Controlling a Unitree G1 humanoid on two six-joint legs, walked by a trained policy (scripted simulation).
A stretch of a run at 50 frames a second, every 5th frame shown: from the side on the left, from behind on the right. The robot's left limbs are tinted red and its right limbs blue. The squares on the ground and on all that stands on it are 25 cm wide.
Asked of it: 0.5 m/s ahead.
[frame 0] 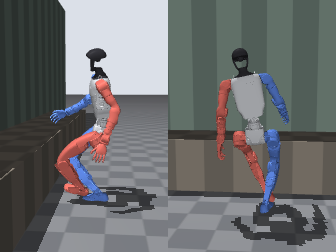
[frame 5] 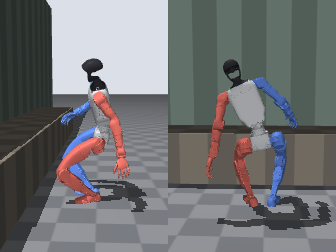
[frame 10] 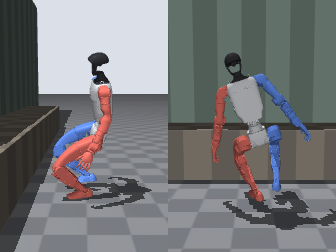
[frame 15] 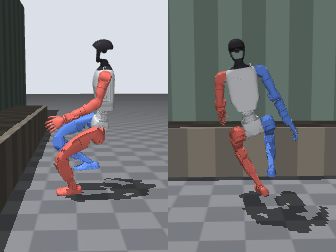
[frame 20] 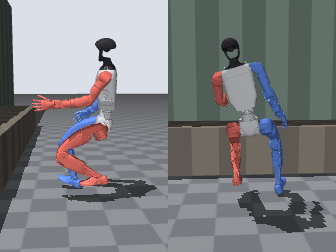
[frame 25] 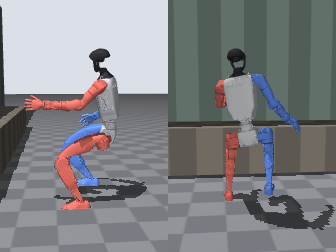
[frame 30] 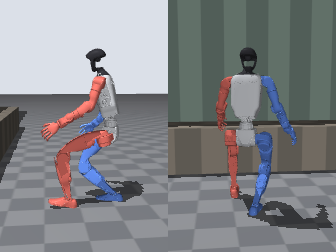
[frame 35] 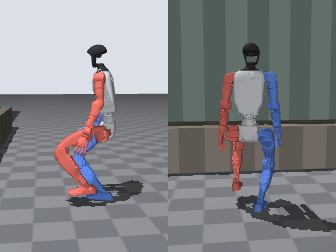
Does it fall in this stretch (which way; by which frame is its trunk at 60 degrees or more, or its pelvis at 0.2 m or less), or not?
no
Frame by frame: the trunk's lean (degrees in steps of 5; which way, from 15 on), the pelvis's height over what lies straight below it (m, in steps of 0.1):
0: 15 to its left, 0.6
5: 25 to its left, 0.6
10: 20 to its left, 0.6
15: 10, 0.6
20: 15 to its left, 0.6
25: 15 forward and to its left, 0.6
30: 15 forward, 0.6
35: 10, 0.6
